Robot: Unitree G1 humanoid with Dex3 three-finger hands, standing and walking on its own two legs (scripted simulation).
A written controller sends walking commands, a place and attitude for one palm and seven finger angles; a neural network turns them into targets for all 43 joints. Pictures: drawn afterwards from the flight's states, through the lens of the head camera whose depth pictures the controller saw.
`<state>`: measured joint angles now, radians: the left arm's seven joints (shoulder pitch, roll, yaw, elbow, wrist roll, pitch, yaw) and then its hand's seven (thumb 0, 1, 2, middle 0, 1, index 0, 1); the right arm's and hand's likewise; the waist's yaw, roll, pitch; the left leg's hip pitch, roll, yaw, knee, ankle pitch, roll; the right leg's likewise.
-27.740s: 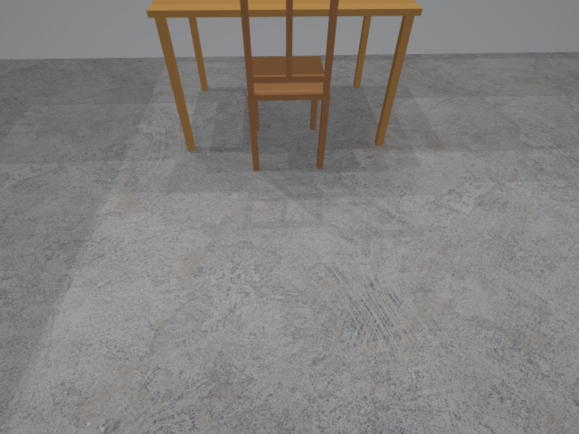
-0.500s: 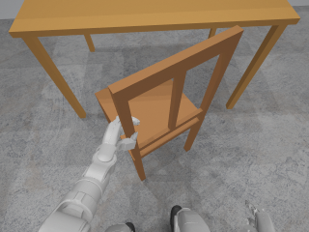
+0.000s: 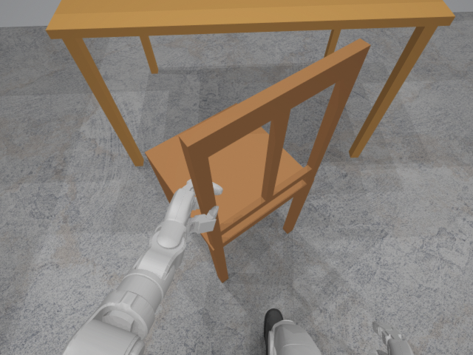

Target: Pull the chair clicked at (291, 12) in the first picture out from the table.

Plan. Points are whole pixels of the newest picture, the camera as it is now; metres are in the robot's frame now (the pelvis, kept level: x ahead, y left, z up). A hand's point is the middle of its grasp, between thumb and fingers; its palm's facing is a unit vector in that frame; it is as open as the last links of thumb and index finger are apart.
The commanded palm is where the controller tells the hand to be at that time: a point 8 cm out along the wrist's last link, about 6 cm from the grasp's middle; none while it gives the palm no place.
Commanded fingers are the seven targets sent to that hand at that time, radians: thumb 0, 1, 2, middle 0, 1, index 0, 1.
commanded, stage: step backward, pulling the chair out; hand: left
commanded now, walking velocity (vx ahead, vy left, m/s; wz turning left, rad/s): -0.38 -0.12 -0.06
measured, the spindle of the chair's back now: (272, 161) +0.49 -0.09 -0.07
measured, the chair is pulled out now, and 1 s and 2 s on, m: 0.32 0.51 0.62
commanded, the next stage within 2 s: stop walking, hand still on the chair in 1.38 s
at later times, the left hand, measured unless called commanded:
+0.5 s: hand (197, 264) +0.27 +0.07 -0.05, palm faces -0.25 -0.94 -0.23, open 6.3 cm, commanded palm +0.25 +0.12 -0.05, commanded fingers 0.00 0.90 0.90 -0.50 -1.45 -0.50 -1.45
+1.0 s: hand (183, 329) +0.17 +0.09 -0.05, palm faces -0.23 -0.94 -0.23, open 6.3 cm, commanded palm +0.16 +0.13 -0.05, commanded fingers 0.00 0.90 0.90 -0.50 -1.45 -0.50 -1.45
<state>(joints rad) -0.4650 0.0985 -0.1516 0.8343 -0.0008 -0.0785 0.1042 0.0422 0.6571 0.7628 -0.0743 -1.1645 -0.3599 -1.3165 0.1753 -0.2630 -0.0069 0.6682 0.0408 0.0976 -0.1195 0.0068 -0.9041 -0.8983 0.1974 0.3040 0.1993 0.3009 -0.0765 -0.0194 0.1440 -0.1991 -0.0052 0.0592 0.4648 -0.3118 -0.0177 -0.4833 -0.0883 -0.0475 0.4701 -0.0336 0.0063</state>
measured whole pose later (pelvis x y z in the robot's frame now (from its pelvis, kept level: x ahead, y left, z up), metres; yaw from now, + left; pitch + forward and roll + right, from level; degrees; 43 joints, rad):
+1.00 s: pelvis -0.19 +0.03 +0.00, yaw -4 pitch +1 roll +2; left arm -0.43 0.14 -0.13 0.82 0.01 -0.10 0.10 0.06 0.66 0.78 -0.07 -1.20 -0.35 -1.29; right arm 0.18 -0.25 -0.01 0.66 0.03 0.09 -0.11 0.01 -0.90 -0.90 0.20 0.30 0.20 0.30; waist -0.05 -0.02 0.16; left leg -0.24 0.02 0.04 0.47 -0.26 -0.04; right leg -0.41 -0.06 -0.04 0.52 -0.13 0.00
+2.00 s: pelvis -0.24 +0.01 +0.01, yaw -4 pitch +0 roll +1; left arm -0.17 0.12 -0.11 0.70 0.01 -0.06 0.10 0.10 0.63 0.80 -0.09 -1.20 -0.40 -1.32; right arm 0.23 -0.25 0.01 0.68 0.05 0.03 -0.12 0.01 -0.90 -0.90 0.20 0.30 0.20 0.30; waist -0.03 0.04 0.07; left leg -0.12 0.05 0.05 0.42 -0.29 -0.04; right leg -0.30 -0.01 -0.05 0.41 -0.10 -0.03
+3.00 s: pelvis -0.21 +0.04 -0.01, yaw -1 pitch +8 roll +0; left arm -0.02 0.15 -0.17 0.34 0.01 0.11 0.00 -0.01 -0.47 0.24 -0.27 -0.86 -0.30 -0.87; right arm 0.25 -0.27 0.01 0.59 0.04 -0.03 -0.02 0.01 -0.90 -0.90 0.20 0.30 0.20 0.30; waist -0.04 0.05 -0.07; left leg -0.38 0.00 0.02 0.68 -0.44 0.01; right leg -0.55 -0.08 -0.07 0.68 -0.26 0.02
